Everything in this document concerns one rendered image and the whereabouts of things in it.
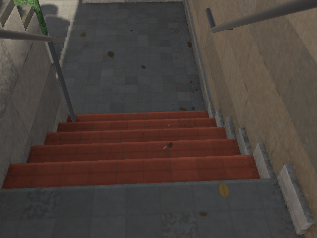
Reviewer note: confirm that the stairs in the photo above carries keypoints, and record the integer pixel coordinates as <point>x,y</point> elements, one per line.
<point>131,148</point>

